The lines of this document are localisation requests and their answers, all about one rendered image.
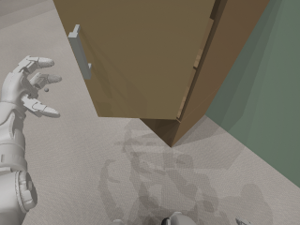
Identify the robot right shin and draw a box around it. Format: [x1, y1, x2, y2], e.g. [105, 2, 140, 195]
[171, 212, 182, 217]

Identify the robot right thigh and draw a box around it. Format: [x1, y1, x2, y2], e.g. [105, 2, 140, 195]
[166, 215, 197, 225]

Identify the handle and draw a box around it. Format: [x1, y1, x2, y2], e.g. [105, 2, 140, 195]
[68, 24, 92, 80]

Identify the left robot upper arm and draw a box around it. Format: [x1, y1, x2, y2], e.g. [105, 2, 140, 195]
[0, 171, 38, 225]

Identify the left robot hand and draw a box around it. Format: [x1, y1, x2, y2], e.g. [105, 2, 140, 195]
[0, 55, 62, 118]

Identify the cupboard door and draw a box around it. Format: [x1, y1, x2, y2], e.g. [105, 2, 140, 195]
[53, 0, 216, 120]

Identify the robot left forearm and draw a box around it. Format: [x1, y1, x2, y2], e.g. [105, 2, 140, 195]
[0, 102, 28, 176]

